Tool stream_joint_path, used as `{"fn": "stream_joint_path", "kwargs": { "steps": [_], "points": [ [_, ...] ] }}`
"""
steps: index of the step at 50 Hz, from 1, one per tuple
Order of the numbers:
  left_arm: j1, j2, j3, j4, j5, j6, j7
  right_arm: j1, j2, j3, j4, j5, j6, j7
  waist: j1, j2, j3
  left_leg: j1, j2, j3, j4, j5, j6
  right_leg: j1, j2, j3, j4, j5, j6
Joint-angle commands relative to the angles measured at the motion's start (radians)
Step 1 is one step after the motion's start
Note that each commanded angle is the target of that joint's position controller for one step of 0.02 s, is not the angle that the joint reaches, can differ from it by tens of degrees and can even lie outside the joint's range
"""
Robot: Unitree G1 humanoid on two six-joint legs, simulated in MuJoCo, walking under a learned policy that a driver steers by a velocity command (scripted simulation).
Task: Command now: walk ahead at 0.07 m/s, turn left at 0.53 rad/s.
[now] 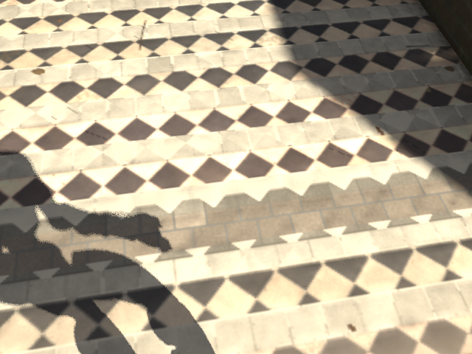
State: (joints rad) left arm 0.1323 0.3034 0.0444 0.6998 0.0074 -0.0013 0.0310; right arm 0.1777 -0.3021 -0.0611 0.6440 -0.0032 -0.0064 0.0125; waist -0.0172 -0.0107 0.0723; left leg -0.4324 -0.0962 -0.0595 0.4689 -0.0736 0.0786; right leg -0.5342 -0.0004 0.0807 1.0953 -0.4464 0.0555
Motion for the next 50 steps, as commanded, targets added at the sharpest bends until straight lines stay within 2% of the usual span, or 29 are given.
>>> {"fn": "stream_joint_path", "kwargs": {
  "steps": [1,3,6,10,12,13,14,15,16,17,18,19,21,24,27,30,33,34,35,36,37,38,39,40,42,44,45,48,50],
  "points": [
    [0.104,0.075,0.024,-0.024,0.004,0.001,0.016,-0.004,-0.165,-0.05,-0.073,-0.001,0.002,-0.024,0.033,0.108,-0.212,0.142,0.241,-0.286,-0.148,0.173,0.174,0.041,0.005,0.003,-0.117,0.055,0.029],
    [0.083,0.075,0.024,-0.025,0.002,0.004,0.017,-0.015,-0.17,-0.054,-0.08,0.007,0.014,-0.036,0.023,0.116,-0.227,0.136,0.227,-0.303,-0.146,0.043,0.155,0.054,0.007,0.016,-0.18,0.111,0.037],
    [0.046,0.074,0.027,-0.034,-0.003,-0.001,0.012,-0.03,-0.169,-0.056,-0.088,0.007,0.032,-0.044,0.009,0.15,-0.201,0.107,0.206,-0.346,-0.156,-0.146,0.131,0.08,0.018,0.024,-0.273,0.145,0.036],
    [0.038,0.082,0.034,-0.039,-0.012,-0.028,-0.003,-0.019,-0.162,-0.057,-0.091,0.01,0.046,-0.041,-0.003,0.182,-0.191,0.161,0.209,-0.432,-0.117,-0.12,0.117,0.137,0.036,0.025,-0.442,0.125,0.009],
    [0.094,0.086,0.043,-0.02,-0.015,-0.04,-0.011,-0.039,-0.152,-0.054,-0.096,0.023,0.055,-0.043,0.038,0.178,-0.185,0.144,0.174,-0.437,-0.063,-0.092,0.08,0.259,0.033,0.003,-0.657,0.238,-0.022],
    [0.117,0.134,0.058,-0.018,-0.003,-0.041,-0.009,-0.013,-0.122,-0.046,-0.096,0.026,0.056,-0.044,0.034,0.115,-0.192,0.075,0.123,-0.391,0.016,-0.192,0.033,0.36,-0.075,0.074,-0.734,0.28,-0.061],
    [0.078,0.232,0.079,-0.033,0.021,-0.028,-0.002,0.04,-0.078,-0.036,-0.108,0.022,0.052,-0.039,-0.029,-0.162,-0.171,-0.095,-0.026,-0.2,0.224,-0.441,-0.035,0.431,-0.297,0.305,-0.773,0.413,-0.183],
    [0.076,0.211,0.079,-0.036,0.05,-0.026,-0.005,0.008,-0.145,-0.057,-0.12,0.013,0.037,-0.036,0.006,-0.274,-0.147,-0.185,-0.047,-0.098,0.47,-0.55,-0.085,0.366,-0.408,0.453,-0.813,0.503,-0.311],
    [0.031,0.156,0.063,-0.06,0.043,-0.027,-0.001,0.026,-0.199,-0.077,-0.097,0.012,0.035,-0.034,-0.005,-0.178,-0.142,-0.179,0.002,-0.114,0.615,-0.492,-0.106,0.35,-0.387,0.384,-0.793,0.51,-0.31],
    [-0.011,0.118,0.053,-0.068,0.025,-0.025,0.003,0.047,-0.194,-0.082,-0.07,0.018,0.045,-0.036,-0.018,-0.123,-0.125,-0.179,0.01,-0.098,0.672,-0.433,-0.123,0.343,-0.319,0.276,-0.773,0.504,-0.264],
    [-0.029,0.098,0.047,-0.076,0.009,-0.023,0.007,0.065,-0.168,-0.078,-0.051,0.016,0.058,-0.042,-0.017,-0.108,-0.117,-0.193,0.016,-0.086,0.73,-0.385,-0.143,0.362,-0.272,0.203,-0.758,0.498,-0.233],
    [-0.03,0.089,0.041,-0.075,0.0,-0.02,0.011,0.07,-0.141,-0.07,-0.049,0.018,0.068,-0.041,-0.009,-0.111,-0.104,-0.208,0.022,-0.076,0.773,-0.357,-0.158,0.369,-0.257,0.157,-0.754,0.529,-0.232],
    [-0.006,0.093,0.041,-0.07,0.007,-0.008,0.017,0.028,-0.108,-0.058,-0.072,0.029,0.071,-0.037,0.015,-0.135,-0.091,-0.215,0.04,-0.016,0.722,-0.314,-0.178,0.394,-0.224,0.075,-0.765,0.545,-0.238],
    [0.051,0.123,0.054,-0.056,0.012,0.006,0.023,-0.044,-0.085,-0.045,-0.11,0.031,0.066,-0.031,0.065,-0.17,-0.118,-0.214,0.084,0.012,0.573,-0.32,-0.197,0.504,-0.26,0.056,-0.755,0.589,-0.266],
    [0.031,0.161,0.07,-0.057,0.004,0.012,0.014,-0.054,-0.07,-0.035,-0.126,0.024,0.066,-0.017,0.069,-0.182,-0.14,-0.088,0.115,0.057,0.423,-0.342,-0.183,0.475,-0.287,0.01,-0.751,0.617,-0.272],
    [0.02,0.177,0.079,-0.051,-0.009,0.011,0.0,-0.037,-0.088,-0.041,-0.127,0.025,0.073,-0.006,0.063,-0.191,-0.146,0.008,0.11,0.102,0.294,-0.327,-0.154,0.453,-0.308,-0.017,-0.734,0.632,-0.27],
    [-0.006,0.178,0.082,-0.04,-0.037,0.007,-0.005,0.032,-0.086,-0.05,-0.107,0.026,0.078,0.005,0.01,-0.169,-0.148,0.15,0.089,0.138,0.034,-0.165,-0.086,0.414,-0.302,-0.063,-0.647,0.592,-0.213],
    [0.038,0.147,0.074,-0.017,-0.039,0.004,-0.008,0.066,-0.103,-0.059,-0.094,0.021,0.076,-0.001,0.002,-0.116,-0.155,0.272,0.074,0.109,-0.074,-0.057,-0.051,0.339,-0.267,-0.104,-0.573,0.508,-0.156],
    [0.071,0.092,0.058,-0.014,-0.007,0.001,-0.014,0.098,-0.181,-0.079,-0.097,0.022,0.072,-0.014,0.015,0.096,-0.177,0.455,0.224,-0.11,-0.112,0.233,0.009,0.143,-0.181,-0.199,-0.363,0.245,-0.059],
    [0.024,0.052,0.037,-0.07,0.03,-0.003,-0.014,0.08,-0.269,-0.088,-0.125,-0.002,0.06,-0.021,0.014,0.345,-0.167,0.486,0.477,-0.414,-0.089,0.515,0.208,-0.116,-0.041,-0.205,-0.139,-0.215,0.022],
    [-0.042,0.108,0.053,-0.07,0.011,-0.002,-0.004,0.106,-0.196,-0.068,-0.115,-0.03,0.037,-0.016,-0.061,0.227,-0.229,0.417,0.5,-0.386,-0.111,0.443,0.286,-0.098,-0.056,-0.07,0.019,-0.242,0.026],
    [-0.037,0.122,0.06,-0.055,-0.013,0.005,-0.004,0.06,-0.147,-0.046,-0.099,-0.032,0.02,-0.015,-0.028,0.185,-0.192,0.371,0.434,-0.277,-0.117,0.354,0.236,-0.08,-0.075,-0.046,0.051,-0.176,0.015],
    [-0.004,0.11,0.06,-0.024,-0.016,0.013,-0.002,-0.005,-0.11,-0.035,-0.091,-0.02,0.012,-0.018,0.003,0.153,-0.172,0.35,0.368,-0.199,-0.12,0.262,0.172,-0.064,-0.086,-0.038,0.022,-0.102,0.012],
    [0.018,0.106,0.06,0.0,-0.007,0.02,0.001,-0.05,-0.067,-0.017,-0.083,-0.009,0.006,-0.02,0.019,0.147,-0.158,0.327,0.338,-0.148,-0.119,0.272,0.138,-0.034,-0.093,-0.034,-0.011,-0.03,0.02],
    [0.079,0.081,0.053,0.036,-0.009,0.026,-0.007,-0.08,-0.02,0.006,-0.057,-0.019,-0.003,-0.025,0.052,0.154,-0.162,0.261,0.293,-0.052,-0.126,0.332,0.12,0.097,-0.08,-0.041,-0.068,0.073,0.038],
    [0.071,0.058,0.038,0.04,-0.018,0.027,-0.014,-0.092,-0.026,0.004,-0.038,-0.029,-0.006,-0.028,0.039,0.149,-0.144,0.261,0.277,-0.011,-0.131,0.257,0.11,0.158,-0.083,-0.047,-0.218,0.106,0.04],
    [0.043,0.06,0.033,0.03,-0.018,0.027,-0.015,-0.083,-0.045,-0.001,-0.028,-0.031,-0.004,-0.03,0.019,0.147,-0.13,0.266,0.291,-0.022,-0.135,0.22,0.119,0.17,-0.08,-0.053,-0.27,0.095,0.038],
    [0.021,0.105,0.04,0.002,-0.025,0.033,-0.012,-0.058,-0.12,-0.026,0.001,-0.018,0.013,-0.037,-0.01,0.144,-0.094,0.295,0.361,-0.093,-0.134,0.15,0.165,0.136,-0.068,-0.073,-0.3,0.011,0.028],
    [0.028,0.107,0.042,-0.005,-0.028,0.036,-0.01,-0.057,-0.134,-0.034,0.01,-0.009,0.022,-0.041,-0.015,0.13,-0.075,0.314,0.398,-0.126,-0.133,0.154,0.183,0.099,-0.068,-0.08,-0.285,-0.024,0.02]
  ]
}}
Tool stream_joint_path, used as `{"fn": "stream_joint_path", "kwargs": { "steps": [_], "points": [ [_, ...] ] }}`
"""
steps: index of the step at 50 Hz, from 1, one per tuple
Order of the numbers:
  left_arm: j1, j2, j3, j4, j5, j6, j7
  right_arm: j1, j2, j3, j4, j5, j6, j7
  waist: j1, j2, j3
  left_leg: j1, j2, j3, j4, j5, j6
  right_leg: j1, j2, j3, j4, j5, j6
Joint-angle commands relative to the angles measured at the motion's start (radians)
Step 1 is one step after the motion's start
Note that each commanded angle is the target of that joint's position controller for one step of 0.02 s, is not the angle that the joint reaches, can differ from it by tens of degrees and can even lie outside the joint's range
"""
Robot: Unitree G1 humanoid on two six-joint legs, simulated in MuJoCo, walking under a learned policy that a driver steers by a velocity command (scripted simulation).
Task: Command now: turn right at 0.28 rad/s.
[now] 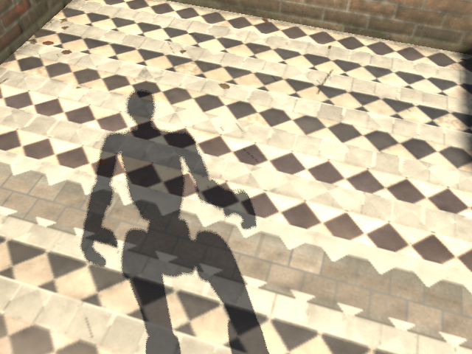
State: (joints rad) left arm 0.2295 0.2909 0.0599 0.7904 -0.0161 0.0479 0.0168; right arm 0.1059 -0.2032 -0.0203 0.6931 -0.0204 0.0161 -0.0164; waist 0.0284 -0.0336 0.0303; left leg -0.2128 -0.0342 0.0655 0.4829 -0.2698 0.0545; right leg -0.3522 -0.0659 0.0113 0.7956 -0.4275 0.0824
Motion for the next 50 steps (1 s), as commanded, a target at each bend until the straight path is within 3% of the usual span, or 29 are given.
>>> {"fn": "stream_joint_path", "kwargs": {
  "steps": [1,5,7,8,9,10,11,12,13,14,16,22,26,29,31,33,34,35,36,37,38,39,40,42,44,45,47,48,50],
  "points": [
    [-0.063,0.113,0.026,-0.097,-0.005,-0.012,0.003,0.01,-0.232,-0.076,-0.035,0.011,0.003,-0.014,-0.059,0.146,-0.031,0.104,0.349,-0.256,-0.142,0.376,0.211,-0.091,-0.004,-0.013,0.02,-0.054,-0.011],
    [-0.031,0.087,0.023,-0.1,-0.005,-0.009,-0.01,-0.026,-0.228,-0.084,-0.029,0.017,0.013,-0.021,-0.035,0.136,-0.069,0.132,0.358,-0.204,-0.094,0.519,0.197,-0.037,0.009,-0.047,-0.043,-0.04,-0.037],
    [0.008,0.081,0.025,-0.092,-0.005,-0.009,-0.021,-0.051,-0.23,-0.088,-0.023,0.03,0.02,-0.025,-0.003,0.141,-0.088,0.117,0.332,-0.146,-0.037,0.505,0.154,0.049,0.035,-0.083,-0.195,0.079,-0.068],
    [0.03,0.093,0.029,-0.09,-0.001,-0.011,-0.024,-0.037,-0.225,-0.09,-0.01,0.04,0.023,-0.027,0.012,0.126,-0.088,0.083,0.3,-0.105,0.015,0.418,0.101,0.114,0.045,-0.073,-0.319,0.215,-0.099],
    [0.044,0.162,0.048,-0.097,0.007,-0.013,-0.016,0.0,-0.197,-0.087,-0.002,0.032,0.02,-0.025,-0.004,-0.012,-0.094,-0.03,0.218,-0.016,0.176,0.222,0.01,0.223,-0.031,0.083,-0.414,0.47,-0.154],
    [0.046,0.286,0.077,-0.116,0.009,-0.02,-0.003,-0.056,-0.146,-0.071,-0.055,-0.012,0.012,-0.024,-0.017,-0.275,-0.07,-0.323,0.031,0.071,0.407,-0.223,-0.109,0.331,-0.269,0.441,-0.433,0.811,-0.332],
    [0.085,0.243,0.064,-0.127,0.041,-0.039,-0.01,-0.145,-0.164,-0.075,-0.073,-0.005,0.006,-0.027,0.061,-0.191,-0.12,-0.395,-0.006,-0.084,0.62,-0.445,-0.118,0.335,-0.336,0.516,-0.464,0.837,-0.458],
    [0.051,0.222,0.056,-0.129,0.044,-0.059,-0.012,-0.122,-0.186,-0.085,-0.063,0.016,0.006,-0.022,0.03,-0.104,-0.111,-0.421,0.022,-0.134,0.7,-0.391,-0.109,0.334,-0.295,0.435,-0.458,0.79,-0.435],
    [-0.006,0.209,0.057,-0.136,0.026,-0.068,-0.009,-0.091,-0.192,-0.09,-0.042,0.024,0.007,-0.023,-0.002,-0.051,-0.091,-0.438,0.039,-0.144,0.7,-0.302,-0.106,0.331,-0.232,0.36,-0.445,0.726,-0.376],
    [-0.044,0.187,0.05,-0.143,0.006,-0.068,-0.005,-0.076,-0.205,-0.095,-0.03,0.019,0.008,-0.027,-0.015,-0.03,-0.078,-0.455,0.05,-0.15,0.667,-0.236,-0.111,0.336,-0.202,0.33,-0.442,0.699,-0.336],
    [-0.052,0.168,0.039,-0.152,-0.002,-0.059,0.007,-0.051,-0.196,-0.096,-0.018,0.017,0.005,-0.028,-0.028,-0.054,-0.098,-0.394,0.036,-0.143,0.657,-0.144,-0.133,0.314,-0.156,0.292,-0.444,0.735,-0.317],
    [-0.026,0.199,0.052,-0.168,0.002,-0.037,0.02,-0.068,-0.179,-0.088,-0.024,0.026,-0.005,-0.026,-0.002,-0.088,-0.088,-0.35,0.018,-0.152,0.411,-0.079,-0.165,0.316,-0.121,0.328,-0.447,0.58,-0.314],
    [-0.051,0.212,0.058,-0.184,0.005,-0.026,0.016,-0.067,-0.187,-0.089,-0.025,0.03,-0.018,-0.018,0.004,-0.119,-0.07,-0.258,0.001,-0.161,0.287,-0.088,-0.161,0.228,-0.104,0.392,-0.44,0.468,-0.313],
    [-0.079,0.212,0.059,-0.197,0.003,-0.018,0.01,-0.05,-0.195,-0.091,-0.026,0.034,-0.035,-0.007,0.002,-0.134,-0.084,-0.194,-0.013,-0.164,0.203,-0.102,-0.147,0.215,-0.097,0.453,-0.41,0.513,-0.307],
    [-0.1,0.207,0.058,-0.206,-0.003,-0.013,0.008,-0.024,-0.2,-0.093,-0.023,0.037,-0.046,0.003,-0.009,-0.139,-0.099,-0.147,-0.019,-0.163,0.11,-0.084,-0.133,0.226,-0.088,0.496,-0.378,0.568,-0.295],
    [-0.137,0.194,0.054,-0.219,-0.018,-0.005,0.014,0.044,-0.202,-0.099,-0.003,0.036,-0.057,0.011,-0.055,-0.127,-0.111,-0.019,-0.014,-0.142,-0.111,0.093,-0.107,0.192,-0.042,0.498,-0.327,0.519,-0.243],
    [-0.112,0.165,0.046,-0.22,-0.014,-0.005,0.018,0.069,-0.239,-0.11,0.002,0.027,-0.057,0.009,-0.049,-0.073,-0.13,0.094,0.079,-0.203,-0.159,0.197,-0.072,0.116,0.003,0.46,-0.264,0.364,-0.193],
    [-0.032,0.099,0.028,-0.208,0.012,-0.008,0.013,0.051,-0.294,-0.114,-0.017,0.011,-0.05,0.002,0.007,0.169,-0.154,0.185,0.29,-0.408,-0.173,0.4,0.014,0.003,0.131,0.292,-0.046,-0.011,-0.131],
    [-0.042,0.161,0.049,-0.232,0.002,-0.016,0.018,0.048,-0.313,-0.114,-0.014,-0.024,-0.049,0.009,0.008,0.309,-0.094,0.115,0.415,-0.607,-0.182,0.495,0.191,-0.161,0.214,0.19,0.146,-0.274,-0.081],
    [-0.009,0.226,0.068,-0.207,0.011,-0.019,0.022,0.019,-0.262,-0.098,-0.032,-0.01,-0.054,0.011,0.01,0.208,-0.082,0.089,0.422,-0.571,-0.182,0.443,0.232,-0.173,0.152,0.204,0.309,-0.233,-0.049],
    [-0.012,0.235,0.077,-0.185,0.006,-0.015,0.022,-0.018,-0.219,-0.085,-0.035,0.003,-0.055,0.009,0.016,0.164,-0.062,0.07,0.354,-0.469,-0.169,0.392,0.194,-0.175,0.142,0.198,0.365,-0.163,-0.033],
    [-0.004,0.204,0.073,-0.164,0.006,-0.006,0.026,-0.035,-0.206,-0.079,-0.038,0.014,-0.052,0.007,0.018,0.142,-0.055,0.074,0.295,-0.395,-0.162,0.331,0.157,-0.178,0.139,0.19,0.383,-0.113,-0.015],
    [-0.012,0.181,0.065,-0.164,0.008,0.0,0.026,-0.036,-0.199,-0.073,-0.032,0.025,-0.051,0.004,0.004,0.149,-0.042,0.083,0.28,-0.368,-0.157,0.355,0.156,-0.194,0.14,0.191,0.397,-0.072,0.0],
    [-0.042,0.123,0.044,-0.173,0.003,-0.002,0.021,-0.005,-0.182,-0.06,-0.013,0.019,-0.046,-0.002,-0.013,0.169,-0.053,0.081,0.235,-0.299,-0.158,0.403,0.159,-0.14,0.133,0.161,0.307,-0.035,0.015],
    [-0.061,0.06,0.016,-0.178,0.018,-0.007,0.018,-0.008,-0.155,-0.045,0.001,0.015,-0.044,0.002,-0.013,0.195,-0.082,0.1,0.208,-0.269,-0.149,0.405,0.148,-0.043,0.077,0.103,0.074,-0.033,0.024],
    [-0.079,0.038,0.006,-0.179,0.023,-0.011,0.016,-0.006,-0.172,-0.048,0.005,0.019,-0.039,0.006,-0.027,0.217,-0.081,0.086,0.195,-0.264,-0.144,0.406,0.141,0.019,0.066,0.064,-0.041,-0.047,0.026],
    [-0.089,0.075,0.017,-0.169,0.013,-0.017,0.016,0.044,-0.237,-0.064,0.019,0.028,-0.026,0.009,-0.054,0.232,-0.069,0.086,0.201,-0.314,-0.125,0.409,0.15,0.079,0.094,0.024,-0.202,0.0,0.025],
    [-0.061,0.091,0.024,-0.153,0.008,-0.019,0.017,0.042,-0.255,-0.068,0.02,0.037,-0.022,0.01,-0.037,0.222,-0.064,0.077,0.201,-0.334,-0.111,0.415,0.145,0.124,0.105,0.013,-0.316,0.1,0.013],
    [-0.02,0.138,0.036,-0.138,0.012,-0.024,0.023,0.067,-0.266,-0.069,0.026,0.054,-0.028,0.009,-0.023,0.182,-0.069,0.005,0.189,-0.365,-0.098,0.393,0.092,0.268,0.079,0.049,-0.475,0.303,-0.041]
  ]
}}
Over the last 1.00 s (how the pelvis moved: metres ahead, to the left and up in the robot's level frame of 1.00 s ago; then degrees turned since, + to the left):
0.03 -0.02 0.01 24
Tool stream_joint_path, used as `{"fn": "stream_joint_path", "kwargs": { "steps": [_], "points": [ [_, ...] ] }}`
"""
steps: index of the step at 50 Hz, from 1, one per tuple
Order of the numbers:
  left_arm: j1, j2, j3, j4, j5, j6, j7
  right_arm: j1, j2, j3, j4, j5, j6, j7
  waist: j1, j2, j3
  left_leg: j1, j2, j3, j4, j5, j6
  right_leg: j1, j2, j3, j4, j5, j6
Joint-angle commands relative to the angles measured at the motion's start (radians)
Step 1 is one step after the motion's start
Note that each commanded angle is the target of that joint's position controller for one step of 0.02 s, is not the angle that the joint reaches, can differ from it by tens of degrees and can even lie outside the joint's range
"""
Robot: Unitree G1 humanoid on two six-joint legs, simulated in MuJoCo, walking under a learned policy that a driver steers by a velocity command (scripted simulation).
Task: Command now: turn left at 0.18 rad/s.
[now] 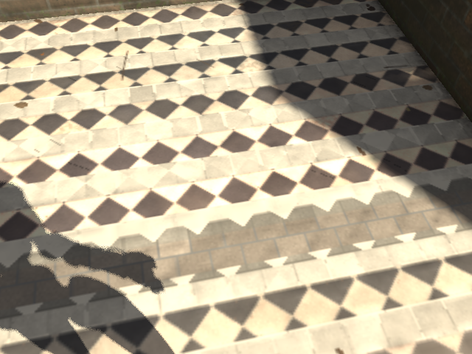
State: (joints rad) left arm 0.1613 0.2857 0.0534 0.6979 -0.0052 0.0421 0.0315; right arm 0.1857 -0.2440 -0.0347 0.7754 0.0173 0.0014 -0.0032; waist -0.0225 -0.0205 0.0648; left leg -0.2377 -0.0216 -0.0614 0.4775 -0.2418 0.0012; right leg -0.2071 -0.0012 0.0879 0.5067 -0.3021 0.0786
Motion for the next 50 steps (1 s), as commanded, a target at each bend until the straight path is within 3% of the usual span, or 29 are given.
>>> {"fn": "stream_joint_path", "kwargs": {
  "steps": [1,2,4,5,7,8,11,14,16,18,19,20,21,22,23,24,26,32,36,39,41,42,43,44,45,46,47,49,50],
  "points": [
    [0.083,0.189,0.052,-0.051,0.01,-0.017,0.019,-0.015,-0.202,-0.046,-0.064,0.002,-0.025,0.0,0.032,0.092,-0.148,-0.05,0.151,-0.21,-0.046,0.281,0.095,0.233,-0.085,0.033,-0.136,0.345,-0.075],
    [0.076,0.248,0.07,-0.034,0.019,-0.009,0.019,-0.019,-0.149,-0.036,-0.081,0.002,-0.034,0.002,0.002,-0.118,-0.146,-0.119,0.035,-0.067,0.029,0.069,0.032,0.202,-0.16,0.088,-0.097,0.371,-0.155],
    [0.035,0.171,0.055,-0.054,0.026,-0.013,0.011,-0.054,-0.172,-0.043,-0.085,0.003,-0.027,0.0,0.036,-0.167,-0.106,-0.174,-0.004,0.015,0.195,-0.136,-0.021,0.147,-0.259,0.175,-0.154,0.357,-0.261],
    [0.026,0.164,0.053,-0.06,0.028,-0.017,0.015,-0.054,-0.175,-0.05,-0.084,0.007,-0.017,-0.003,0.045,-0.189,-0.092,-0.218,-0.003,0.028,0.316,-0.254,-0.027,0.145,-0.292,0.198,-0.163,0.416,-0.29],
    [0.024,0.153,0.047,-0.058,0.022,-0.037,0.02,-0.034,-0.181,-0.066,-0.087,0.011,0.008,-0.005,0.043,-0.154,-0.069,-0.311,0.027,-0.006,0.557,-0.386,-0.048,0.15,-0.359,0.202,-0.156,0.609,-0.337],
    [0.022,0.156,0.05,-0.051,0.012,-0.043,0.019,-0.023,-0.163,-0.062,-0.087,0.012,0.019,-0.003,0.034,-0.121,-0.074,-0.33,0.049,-0.001,0.554,-0.341,-0.052,0.16,-0.34,0.162,-0.175,0.503,-0.319],
    [0.036,0.165,0.056,-0.034,-0.005,-0.051,0.015,-0.091,-0.128,-0.042,-0.122,0.013,0.025,0.018,0.075,-0.128,-0.037,-0.332,0.078,0.055,0.44,-0.211,-0.048,0.147,-0.287,0.106,-0.276,0.009,-0.286],
    [0.027,0.193,0.065,-0.033,-0.009,-0.064,0.0,-0.097,-0.135,-0.037,-0.144,0.014,0.013,0.04,0.073,-0.135,-0.032,-0.199,0.069,0.104,0.264,-0.192,-0.009,0.092,-0.273,0.042,-0.299,-0.079,-0.265],
    [0.019,0.21,0.07,-0.026,-0.024,-0.072,-0.017,-0.039,-0.149,-0.042,-0.13,0.013,0.007,0.045,0.036,-0.116,-0.04,-0.07,0.042,0.149,0.141,-0.119,0.018,0.033,-0.273,-0.001,-0.262,-0.093,-0.251],
    [0.014,0.172,0.058,-0.021,-0.024,-0.078,-0.027,0.118,-0.171,-0.059,-0.066,0.015,0.004,0.038,-0.033,-0.06,-0.07,0.169,-0.018,0.189,0.045,-0.062,0.048,-0.105,-0.228,-0.084,-0.104,-0.11,-0.206],
    [0.005,0.115,0.038,-0.028,-0.004,-0.086,-0.032,0.236,-0.222,-0.084,-0.039,0.024,0.002,0.028,-0.086,0.065,-0.104,0.334,0.041,0.057,-0.009,-0.085,0.093,-0.231,-0.167,-0.177,0.161,-0.08,-0.146],
    [-0.07,0.042,0.013,-0.128,0.023,-0.103,-0.033,0.298,-0.385,-0.114,-0.064,0.012,-0.016,0.02,-0.089,0.369,-0.121,0.448,0.333,-0.56,-0.193,-0.266,0.287,-0.579,0.008,-0.205,0.566,-0.312,-0.05],
    [-0.117,0.105,0.026,-0.14,-0.017,-0.128,-0.034,0.279,-0.325,-0.093,-0.083,-0.003,-0.046,0.033,-0.112,0.224,-0.114,0.407,0.41,-0.739,-0.309,-0.428,0.385,-0.688,0.002,-0.017,0.696,-0.321,-0.063],
    [-0.113,0.147,0.036,-0.139,-0.044,-0.144,-0.043,0.223,-0.262,-0.072,-0.09,-0.007,-0.065,0.033,-0.073,0.187,-0.018,0.355,0.394,-0.66,-0.323,-0.425,0.359,-0.724,-0.046,0.001,0.697,-0.221,-0.089],
    [-0.084,0.164,0.042,-0.115,-0.031,-0.154,-0.046,0.182,-0.217,-0.059,-0.099,-0.003,-0.074,0.031,-0.045,0.137,0.024,0.311,0.342,-0.552,-0.307,-0.341,0.316,-0.696,-0.076,-0.005,0.66,-0.125,-0.1],
    [-0.075,0.165,0.045,-0.101,-0.003,-0.161,-0.044,0.147,-0.207,-0.053,-0.107,-0.001,-0.072,0.025,-0.026,0.103,0.032,0.277,0.302,-0.463,-0.295,-0.212,0.282,-0.662,-0.092,-0.009,0.596,-0.05,-0.097],
    [-0.064,0.153,0.048,-0.092,0.017,-0.163,-0.05,0.131,-0.206,-0.048,-0.123,-0.011,-0.067,0.01,-0.005,0.121,0.01,0.227,0.233,-0.337,-0.305,-0.01,0.248,-0.562,-0.083,-0.029,0.5,0.072,-0.072],
    [-0.207,0.067,0.014,-0.124,0.005,-0.157,-0.061,0.2,-0.232,-0.059,-0.099,0.001,-0.057,-0.025,-0.046,0.115,0.017,0.114,0.152,-0.19,-0.287,0.184,0.206,-0.417,-0.002,-0.069,0.131,0.331,-0.008],
    [-0.28,0.083,0.015,-0.149,-0.008,-0.166,-0.076,0.25,-0.235,-0.065,-0.069,0.017,-0.049,-0.031,-0.061,0.12,0.026,0.129,0.187,-0.255,-0.248,0.18,0.19,-0.347,0.013,-0.038,0.008,0.373,-0.027],
    [-0.221,0.113,0.027,-0.129,-0.007,-0.174,-0.078,0.245,-0.228,-0.068,-0.055,0.01,-0.043,-0.033,-0.03,0.153,0.006,0.218,0.228,-0.269,-0.192,0.315,0.166,-0.29,0.003,-0.039,-0.017,0.321,-0.069],
    [-0.069,0.159,0.053,-0.09,-0.005,-0.175,-0.066,0.23,-0.214,-0.063,-0.055,-0.003,-0.037,-0.028,0.049,0.17,-0.102,0.253,0.179,-0.214,0.004,0.644,0.136,-0.089,0.043,-0.105,-0.052,0.277,-0.124],
    [0.066,0.189,0.063,-0.066,0.003,-0.172,-0.059,0.227,-0.19,-0.051,-0.067,-0.013,-0.034,-0.025,0.113,0.16,-0.227,0.166,0.133,-0.176,0.205,0.643,0.109,0.15,-0.014,-0.068,-0.01,0.274,-0.176],
    [0.212,0.263,0.078,-0.045,0.026,-0.169,-0.056,0.327,-0.106,-0.025,-0.087,-0.02,-0.038,-0.023,0.104,-0.05,-0.412,-0.142,0.012,-0.13,0.573,0.299,0.047,0.533,-0.247,0.318,0.008,0.162,-0.323],
    [0.264,0.244,0.074,0.001,0.014,-0.168,-0.077,0.4,-0.08,-0.011,-0.077,0.008,-0.053,-0.017,0.075,-0.285,-0.468,-0.362,-0.095,-0.148,0.79,-0.334,0.014,0.638,-0.371,0.731,-0.187,-0.06,-0.412],
    [0.202,0.161,0.051,-0.004,-0.014,-0.167,-0.077,0.294,-0.178,-0.03,-0.083,0.023,-0.062,-0.012,0.089,-0.173,-0.3,-0.462,-0.02,-0.148,0.863,-0.293,0.022,0.524,-0.343,0.674,-0.233,-0.183,-0.373],
    [0.132,0.134,0.042,-0.013,-0.017,-0.158,-0.072,0.171,-0.206,-0.035,-0.107,0.019,-0.071,-0.008,0.09,-0.08,-0.165,-0.475,0.031,-0.096,0.833,-0.202,0.03,0.369,-0.299,0.523,-0.246,-0.122,-0.345],
    [0.094,0.128,0.037,-0.018,-0.007,-0.149,-0.069,0.098,-0.197,-0.032,-0.125,0.002,-0.085,-0.007,0.074,-0.011,-0.094,-0.459,0.064,-0.064,0.778,-0.141,0.033,0.239,-0.258,0.428,-0.264,0.001,-0.335],
    [0.072,0.114,0.028,-0.026,0.01,-0.144,-0.061,0.088,-0.171,-0.033,-0.133,-0.017,-0.099,0.0,0.027,-0.029,-0.068,-0.386,0.103,-0.057,0.675,-0.077,0.025,0.118,-0.197,0.342,-0.301,0.163,-0.332],
    [0.074,0.113,0.027,-0.024,0.006,-0.145,-0.057,0.102,-0.152,-0.027,-0.132,-0.019,-0.1,0.003,0.014,-0.05,-0.075,-0.37,0.108,-0.047,0.628,-0.076,0.014,0.099,-0.184,0.32,-0.315,0.199,-0.342]
  ]
}}
Over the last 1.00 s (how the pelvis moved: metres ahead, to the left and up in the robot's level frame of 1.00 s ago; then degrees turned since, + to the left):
0.00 -0.01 0.00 -26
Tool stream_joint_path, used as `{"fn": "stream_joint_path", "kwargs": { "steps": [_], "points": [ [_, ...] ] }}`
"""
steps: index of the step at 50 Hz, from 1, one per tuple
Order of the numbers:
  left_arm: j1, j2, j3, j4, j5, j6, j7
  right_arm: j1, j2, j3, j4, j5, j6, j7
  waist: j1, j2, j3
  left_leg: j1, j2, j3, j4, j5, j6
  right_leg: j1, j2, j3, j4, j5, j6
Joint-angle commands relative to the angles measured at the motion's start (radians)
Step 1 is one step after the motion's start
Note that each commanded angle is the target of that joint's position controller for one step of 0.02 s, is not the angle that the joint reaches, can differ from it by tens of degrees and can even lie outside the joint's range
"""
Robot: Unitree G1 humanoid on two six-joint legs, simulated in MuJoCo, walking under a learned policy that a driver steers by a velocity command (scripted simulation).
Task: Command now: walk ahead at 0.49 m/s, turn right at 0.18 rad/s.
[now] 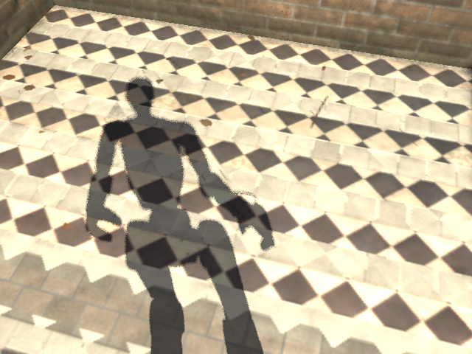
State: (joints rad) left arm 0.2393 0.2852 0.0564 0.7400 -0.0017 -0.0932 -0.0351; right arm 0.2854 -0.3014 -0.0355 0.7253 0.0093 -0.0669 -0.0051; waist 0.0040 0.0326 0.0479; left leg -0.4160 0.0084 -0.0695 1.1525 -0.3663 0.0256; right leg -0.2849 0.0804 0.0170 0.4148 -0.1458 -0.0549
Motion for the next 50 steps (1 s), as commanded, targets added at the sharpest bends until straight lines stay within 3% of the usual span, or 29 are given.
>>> {"fn": "stream_joint_path", "kwargs": {
  "steps": [1,3,6,9,12,13,14,15,16,17,18,19,21,23,26,30,33,35,36,37,38,39,40,41,42,43,46,50],
  "points": [
    [0.003,0.116,0.025,-0.06,-0.006,-0.01,0.014,0.003,-0.08,-0.02,-0.083,-0.016,-0.031,0.006,-0.018,-0.114,-0.057,-0.182,0.079,-0.024,-0.101,0.042,-0.024,0.15,-0.26,0.362,-0.234,0.071,-0.218],
    [0.016,0.145,0.033,-0.05,-0.018,-0.008,0.025,-0.064,-0.055,-0.006,-0.11,-0.027,-0.03,0.005,-0.008,-0.116,-0.024,-0.164,0.073,0.004,-0.251,0.078,-0.054,0.078,-0.246,0.306,-0.258,0.093,-0.222],
    [0.048,0.18,0.045,-0.038,-0.021,0.006,0.038,-0.186,-0.039,0.007,-0.137,-0.024,-0.042,0.014,0.032,-0.106,0.0,-0.062,0.029,0.02,-0.481,0.297,-0.077,0.002,-0.199,0.239,-0.238,0.141,-0.178],
    [0.112,0.197,0.054,-0.019,-0.026,0.033,0.049,-0.233,-0.071,-0.007,-0.152,-0.018,-0.048,0.018,0.043,-0.116,-0.037,0.027,-0.028,0.004,-0.592,0.403,-0.085,0.036,-0.194,0.256,-0.141,0.262,-0.128],
    [0.085,0.183,0.054,-0.035,-0.03,0.053,0.061,-0.183,-0.106,-0.032,-0.145,-0.016,-0.045,0.013,-0.011,-0.135,-0.077,0.142,-0.027,-0.018,-0.677,0.413,-0.05,0.07,-0.186,0.317,-0.005,0.224,-0.062],
    [0.07,0.154,0.048,-0.048,-0.028,0.056,0.062,-0.139,-0.12,-0.041,-0.136,-0.023,-0.046,0.008,-0.039,-0.123,-0.102,0.23,0.0,-0.015,-0.723,0.464,-0.026,0.047,-0.145,0.306,0.079,0.207,-0.027],
    [0.075,0.1,0.031,-0.072,-0.013,0.054,0.06,-0.059,-0.168,-0.054,-0.136,-0.037,-0.045,-0.001,-0.069,-0.045,-0.197,0.398,0.128,-0.1,-0.718,0.626,0.027,-0.019,-0.08,0.262,0.274,0.052,0.014],
    [0.231,0.019,0.007,-0.065,0.006,0.055,0.059,-0.02,-0.206,-0.057,-0.15,-0.054,-0.025,-0.01,-0.013,0.203,-0.324,0.641,0.387,-0.337,-0.642,0.971,0.153,-0.222,0.026,0.164,0.57,-0.551,0.075],
    [0.341,0.087,0.012,-0.06,-0.022,0.061,0.059,-0.003,-0.199,-0.062,-0.132,-0.035,-0.001,0.003,0.007,0.309,-0.417,0.658,0.484,-0.552,-0.699,0.793,0.252,-0.317,-0.009,0.135,0.765,-0.593,0.094],
    [0.276,0.153,0.034,-0.047,-0.034,0.079,0.068,-0.052,-0.132,-0.048,-0.149,-0.026,0.01,0.004,-0.007,0.174,-0.314,0.571,0.41,-0.478,-0.745,0.603,0.226,-0.368,-0.054,0.13,0.85,-0.5,0.12],
    [0.191,0.173,0.043,-0.061,-0.031,0.098,0.074,-0.104,-0.09,-0.035,-0.153,-0.022,0.018,0.003,-0.016,0.101,-0.232,0.481,0.356,-0.351,-0.765,0.527,0.192,-0.387,-0.077,0.097,0.861,-0.432,0.133],
    [0.154,0.172,0.049,-0.066,-0.026,0.118,0.081,-0.154,-0.072,-0.026,-0.152,-0.023,0.024,0.005,-0.005,0.071,-0.177,0.383,0.309,-0.255,-0.785,0.525,0.18,-0.363,-0.102,0.087,0.852,-0.395,0.148],
    [0.143,0.135,0.044,-0.088,-0.02,0.142,0.081,-0.2,-0.096,-0.035,-0.134,-0.038,0.026,0.001,0.025,0.115,-0.12,0.223,0.255,-0.126,-0.844,0.518,0.185,-0.267,-0.121,0.048,0.799,-0.322,0.159],
    [0.121,0.104,0.038,-0.106,-0.017,0.146,0.08,-0.204,-0.099,-0.041,-0.116,-0.042,0.023,-0.006,0.023,0.12,-0.12,0.212,0.253,-0.062,-0.866,0.544,0.205,-0.239,-0.124,0.026,0.717,-0.286,0.162],
    [0.05,0.086,0.027,-0.144,-0.008,0.146,0.065,-0.202,-0.123,-0.053,-0.095,-0.028,0.031,-0.016,0.005,0.093,-0.147,0.246,0.289,-0.019,-0.872,0.56,0.228,-0.203,-0.151,0.02,0.572,-0.223,0.149],
    [-0.004,0.107,0.027,-0.178,-0.012,0.155,0.04,-0.214,-0.162,-0.067,-0.08,-0.014,0.047,-0.01,-0.006,0.099,-0.135,0.228,0.307,0.035,-0.878,0.469,0.219,-0.107,-0.149,-0.021,0.418,-0.179,0.115],
    [-0.024,0.121,0.034,-0.194,-0.017,0.158,0.024,-0.19,-0.198,-0.081,-0.06,0.013,0.048,0.004,-0.008,0.092,-0.12,0.214,0.321,0.03,-0.898,0.116,0.184,-0.042,-0.139,-0.058,0.287,-0.189,0.059],
    [0.043,0.13,0.045,-0.159,-0.016,0.15,0.02,-0.192,-0.176,-0.076,-0.045,0.027,0.049,0.006,0.031,0.066,-0.108,0.127,0.28,0.079,-0.835,-0.078,0.129,0.107,-0.095,-0.101,0.142,-0.154,0.009],
    [0.129,0.152,0.059,-0.122,-0.023,0.146,0.027,-0.178,-0.128,-0.063,-0.035,0.018,0.049,0.008,0.057,0.011,-0.116,0.041,0.233,0.138,-0.714,-0.155,0.081,0.232,-0.086,-0.073,0.086,-0.188,-0.025],
    [0.23,0.231,0.082,-0.103,-0.029,0.138,0.041,-0.2,-0.049,-0.04,-0.054,-0.009,0.047,0.018,0.083,-0.239,-0.099,-0.176,0.115,0.262,-0.326,-0.242,-0.013,0.356,-0.291,0.248,-0.054,-0.243,-0.119],
    [0.207,0.334,0.092,-0.14,-0.008,0.106,0.032,-0.269,-0.067,-0.047,-0.118,-0.013,0.032,0.015,0.084,-0.327,-0.041,-0.462,-0.029,0.117,-0.132,-0.305,-0.044,0.318,-0.452,0.702,-0.2,-0.496,-0.297],
    [0.159,0.255,0.07,-0.154,0.003,0.076,0.027,-0.308,-0.14,-0.067,-0.122,0.009,0.013,0.019,0.086,-0.223,-0.008,-0.486,0.028,0.006,-0.067,-0.204,-0.023,0.293,-0.443,0.659,-0.255,-0.534,-0.289],
    [0.112,0.212,0.054,-0.154,0.0,0.058,0.029,-0.279,-0.165,-0.077,-0.113,0.019,0.0,0.027,0.046,-0.216,0.02,-0.486,0.048,-0.002,-0.092,-0.08,-0.006,0.275,-0.411,0.576,-0.256,-0.505,-0.249],
    [0.086,0.185,0.045,-0.162,-0.008,0.051,0.032,-0.249,-0.164,-0.08,-0.082,0.004,-0.009,0.026,0.029,-0.177,0.015,-0.456,0.068,0.0,-0.12,0.005,-0.012,0.276,-0.371,0.5,-0.242,-0.418,-0.212],
    [0.069,0.175,0.039,-0.16,-0.011,0.052,0.038,-0.247,-0.159,-0.081,-0.074,-0.014,-0.017,0.024,0.022,-0.163,0.011,-0.429,0.07,0.002,-0.17,0.08,-0.026,0.274,-0.34,0.443,-0.238,-0.314,-0.19],
    [0.077,0.169,0.033,-0.161,-0.004,0.05,0.045,-0.249,-0.143,-0.079,-0.066,-0.018,-0.023,0.027,0.018,-0.16,-0.003,-0.382,0.059,0.012,-0.191,0.148,-0.038,0.262,-0.309,0.393,-0.238,-0.213,-0.177],
    [0.117,0.18,0.038,-0.147,-0.003,0.044,0.06,-0.275,-0.103,-0.066,-0.061,-0.013,-0.029,0.03,0.027,-0.133,-0.025,-0.316,0.025,0.026,-0.332,0.287,-0.072,0.256,-0.266,0.302,-0.23,-0.047,-0.162],
    [0.154,0.179,0.038,-0.109,-0.008,0.04,0.065,-0.326,-0.063,-0.042,-0.058,0.0,-0.029,0.046,0.064,-0.168,-0.002,-0.214,0.016,0.046,-0.531,0.404,-0.094,0.219,-0.246,0.213,-0.236,-0.008,-0.137]
  ]
}}
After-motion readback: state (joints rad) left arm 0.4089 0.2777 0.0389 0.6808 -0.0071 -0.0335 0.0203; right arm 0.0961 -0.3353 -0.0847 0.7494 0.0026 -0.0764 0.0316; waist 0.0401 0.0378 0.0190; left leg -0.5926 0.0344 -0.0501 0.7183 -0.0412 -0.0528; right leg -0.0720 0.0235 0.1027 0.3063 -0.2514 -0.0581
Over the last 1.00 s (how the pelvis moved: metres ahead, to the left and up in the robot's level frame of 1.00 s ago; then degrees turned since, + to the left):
0.30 0.11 0.00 26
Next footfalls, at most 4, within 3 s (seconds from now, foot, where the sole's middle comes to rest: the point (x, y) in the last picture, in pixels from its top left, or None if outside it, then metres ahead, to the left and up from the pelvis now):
0.28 left None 0.33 0.13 -0.78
0.72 right None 0.22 -0.10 -0.78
1.22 left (273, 306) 0.60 -0.07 -0.78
1.70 right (367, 250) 0.79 -0.37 -0.78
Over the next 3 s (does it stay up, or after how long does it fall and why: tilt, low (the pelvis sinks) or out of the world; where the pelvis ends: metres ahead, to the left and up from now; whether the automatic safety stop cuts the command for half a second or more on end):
stays up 1.07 -0.25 0.00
